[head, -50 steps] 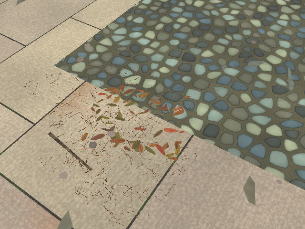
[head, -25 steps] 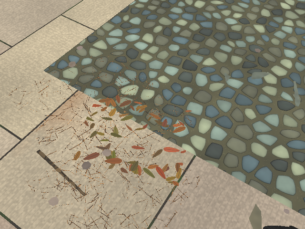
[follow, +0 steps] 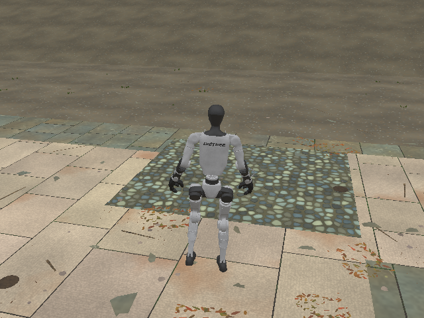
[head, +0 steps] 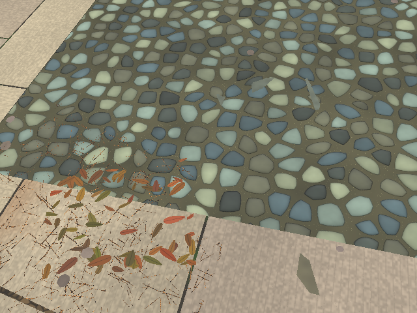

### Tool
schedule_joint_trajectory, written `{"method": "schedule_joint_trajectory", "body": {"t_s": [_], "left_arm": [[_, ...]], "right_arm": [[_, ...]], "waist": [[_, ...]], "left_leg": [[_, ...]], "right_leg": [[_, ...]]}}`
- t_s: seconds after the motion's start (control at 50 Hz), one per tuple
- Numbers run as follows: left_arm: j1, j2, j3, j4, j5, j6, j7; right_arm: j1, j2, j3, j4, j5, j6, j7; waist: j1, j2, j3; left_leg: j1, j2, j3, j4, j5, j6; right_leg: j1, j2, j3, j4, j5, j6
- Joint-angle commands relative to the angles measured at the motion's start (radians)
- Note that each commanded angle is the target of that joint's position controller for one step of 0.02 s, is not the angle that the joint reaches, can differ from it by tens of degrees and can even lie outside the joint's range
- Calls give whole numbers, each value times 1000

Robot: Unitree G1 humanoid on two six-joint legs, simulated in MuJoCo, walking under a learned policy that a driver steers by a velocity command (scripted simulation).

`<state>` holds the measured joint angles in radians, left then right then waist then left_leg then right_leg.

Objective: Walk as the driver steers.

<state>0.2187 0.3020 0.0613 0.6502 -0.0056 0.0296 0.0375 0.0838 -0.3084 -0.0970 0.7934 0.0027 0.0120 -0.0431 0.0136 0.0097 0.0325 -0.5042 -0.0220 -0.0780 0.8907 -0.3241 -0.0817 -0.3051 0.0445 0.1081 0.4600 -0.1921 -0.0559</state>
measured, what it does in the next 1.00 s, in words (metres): steps on the spot, turning right: left foot, then right foot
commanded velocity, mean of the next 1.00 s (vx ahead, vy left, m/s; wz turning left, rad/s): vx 0.00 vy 0.00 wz -0.57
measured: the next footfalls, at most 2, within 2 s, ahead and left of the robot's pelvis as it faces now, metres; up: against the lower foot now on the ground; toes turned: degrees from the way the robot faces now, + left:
left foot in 0.18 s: +0.07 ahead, +0.15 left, +0.00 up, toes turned -13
right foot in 0.60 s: -0.01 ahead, -0.12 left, +0.00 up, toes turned -24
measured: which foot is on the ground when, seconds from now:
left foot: up 0.00-0.16, down 0.18-0.60, up 0.62-1.00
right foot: down 0.00-0.18, up 0.20-0.58, down 0.60-1.00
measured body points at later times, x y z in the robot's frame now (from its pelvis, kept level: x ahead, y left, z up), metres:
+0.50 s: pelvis +0.00 +0.03 +0.00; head +0.05 +0.02 +0.44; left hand +0.23 +0.26 -0.10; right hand +0.05 -0.28 -0.11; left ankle +0.03 +0.15 -0.74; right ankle -0.04 -0.11 -0.70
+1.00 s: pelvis -0.01 -0.01 -0.01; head +0.02 -0.04 +0.44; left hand +0.29 +0.13 -0.08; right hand -0.03 -0.34 -0.11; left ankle +0.09 +0.11 -0.71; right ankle -0.04 -0.10 -0.74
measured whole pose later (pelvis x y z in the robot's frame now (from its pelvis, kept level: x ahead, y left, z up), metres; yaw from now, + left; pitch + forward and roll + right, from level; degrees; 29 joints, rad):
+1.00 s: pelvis -0.01 -0.01 -0.01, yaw -34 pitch +1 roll +1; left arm 0.17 0.32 0.06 0.58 0.00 0.04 0.02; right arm 0.11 -0.32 -0.07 0.76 0.01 0.01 -0.01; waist 0.01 0.01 0.05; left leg -0.40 -0.01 -0.07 0.75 -0.36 -0.08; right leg -0.29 0.09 0.16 0.50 -0.22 -0.05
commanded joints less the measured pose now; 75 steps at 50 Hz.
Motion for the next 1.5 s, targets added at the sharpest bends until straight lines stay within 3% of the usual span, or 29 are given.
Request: {"method": "schedule_joint_trajectory", "body": {"t_s": [0.02,0.16,0.18,0.2,0.22,0.24,0.3,0.36,0.46,0.58,0.6,0.62,0.64,0.66,0.7,0.86,1.0,1.06,1.08,1.1,1.12,1.14,1.16,1.2,1.32,1.4,1.44,1.48,1.5], "left_arm": [[-7,190,58,-75,1,-1,5],[-83,178,58,-106,-25,18,-4],[-62,147,50,-108,-21,18,-2],[0,88,34,-115,-10,14,-7],[-6,159,57,-125,-8,6,-7],[17,225,79,-101,-5,4,-9],[30,174,76,-67,-10,28,-11],[-42,124,55,-106,-24,27,-20],[-79,96,34,-143,-12,25,-35],[28,122,56,-120,-12,39,-50],[67,165,73,-110,-11,36,-40],[95,297,101,-133,-6,29,-21],[97,285,87,-155,29,2,-37],[73,246,76,-146,33,-20,-46],[-16,192,61,-138,2,-29,-34],[-30,192,53,-145,0,-13,-5],[-54,172,38,-132,10,0,-21],[-67,132,16,-115,-2,1,-23],[-41,100,4,-100,7,-5,-24],[-30,58,-11,-98,19,-11,-25],[-64,82,0,-143,-1,-25,-20],[-106,159,25,-140,-10,-39,-11],[-91,173,35,-125,-15,-47,-14],[-70,141,32,-102,-1,-56,-26],[-181,22,-6,-117,-8,-99,-55],[-187,56,0,-119,-23,-107,-69],[-120,77,10,-100,-27,-109,-71],[71,137,44,-45,-27,-105,-55],[222,211,61,-28,-6,-103,-43]], "right_arm": [[-50,-65,-7,-69,5,-23,11],[59,-97,-17,-42,11,-52,41],[88,-142,-30,-37,1,-50,38],[56,-222,-42,-50,-17,-40,28],[53,-204,-39,-56,-44,-38,32],[10,-153,-22,-78,-37,-41,30],[-48,-92,-1,-92,-2,-30,14],[12,-113,-3,-82,-14,-14,0],[17,-175,-23,-88,-9,0,10],[7,-179,-26,-74,34,-6,31],[71,-134,-15,-50,22,-10,36],[64,-52,15,-92,-40,-11,40],[-31,-91,5,-130,-28,-14,28],[-54,-130,-7,-131,-4,-10,21],[-29,-137,-16,-107,-2,-5,10],[-23,-98,-4,-108,-3,-10,16],[-5,-99,4,-112,7,-23,38],[64,-64,16,-96,3,-42,55],[92,-77,15,-90,-6,-48,54],[161,-125,10,-87,-17,-52,50],[233,-231,-17,-48,-28,-58,56],[207,-204,-13,-62,-23,-71,55],[178,-167,-2,-63,-9,-78,44],[172,-136,8,-63,10,-80,29],[245,-142,10,-53,12,-77,24],[289,-181,1,-41,26,-72,41],[274,-184,2,-38,33,-65,44],[277,-134,21,-37,20,-68,47],[265,-56,49,-75,2,-76,48]], "waist": [[15,-168,-114],[-41,-164,-135],[-34,-101,-154],[32,166,-148],[11,261,-115],[20,164,-98],[19,127,-55],[-28,148,-54],[-56,168,-92],[11,142,-96],[13,24,-116],[-10,-318,-132],[54,-277,-179],[53,-181,-152],[4,-120,-96],[0,-150,-109],[19,-168,-104],[-29,-140,-111],[-32,-98,-104],[-42,40,-103],[-44,243,-34],[-70,187,59],[-47,162,82],[-41,140,65],[-102,135,29],[-102,142,39],[-46,130,34],[55,77,-66],[116,-87,-206]], "left_leg": [[-10,-7,-16,-120,-15,-8],[258,-14,-2,-528,154,45],[382,95,-72,-563,238,86],[471,302,-284,-570,431,197],[415,424,-431,-590,531,350],[390,415,-363,-581,517,360],[391,280,-153,-557,444,281],[446,262,-70,-571,476,299],[453,306,4,-566,511,307],[367,305,89,-417,411,211],[260,251,163,-272,270,134],[-49,114,242,61,-253,25],[-143,27,78,258,-387,6],[-153,51,27,332,-326,15],[-154,80,5,282,-161,29],[-48,18,-5,13,-13,-13],[123,18,18,-189,-48,12],[321,4,69,-448,99,59],[408,51,25,-472,87,87],[485,213,-159,-548,-21,155],[443,350,-463,-684,-279,305],[403,394,-555,-737,-407,360],[408,367,-498,-734,-403,334],[473,311,-385,-736,-297,292],[410,212,-121,-746,46,265],[368,260,-126,-724,61,276],[341,273,-120,-684,89,255],[265,202,-32,-444,294,202],[73,115,57,-99,182,136]], "right_leg": [[158,-228,290,-104,179,-167],[120,-159,386,-8,245,-108],[28,-109,342,64,88,-58],[-142,37,160,268,-265,8],[-267,80,63,479,-474,60],[-274,23,69,633,-418,88],[-323,-2,35,759,-265,141],[-340,-31,-40,658,-211,165],[-189,-84,-109,409,-215,155],[80,-38,-182,11,-6,50],[228,-66,-98,-69,171,9],[407,-346,289,-65,602,-115],[316,-455,437,-89,633,-305],[280,-404,357,-112,524,-289],[232,-293,240,-114,337,-180],[198,-224,255,-110,240,-171],[126,-224,322,-64,229,-172],[34,-157,323,-75,-180,-120],[-40,-113,295,-39,-322,-78],[-150,-25,188,175,-422,-18],[-324,89,7,357,-431,27],[-413,24,52,510,-396,46],[-447,-2,61,564,-316,49],[-484,-49,13,577,-201,70],[-288,-73,-119,277,-15,96],[-148,-61,-137,126,-7,73],[-29,-53,-144,49,36,40],[258,-49,-130,5,22,-8],[512,-258,149,-38,-110,-87]]}}
Velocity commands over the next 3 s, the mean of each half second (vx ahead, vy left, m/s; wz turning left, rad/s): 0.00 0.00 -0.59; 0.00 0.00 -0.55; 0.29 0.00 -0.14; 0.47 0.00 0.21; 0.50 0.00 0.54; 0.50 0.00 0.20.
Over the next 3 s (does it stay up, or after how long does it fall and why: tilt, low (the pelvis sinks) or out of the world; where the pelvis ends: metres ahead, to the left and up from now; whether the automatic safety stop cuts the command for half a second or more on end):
stays up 0.83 -0.42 -0.02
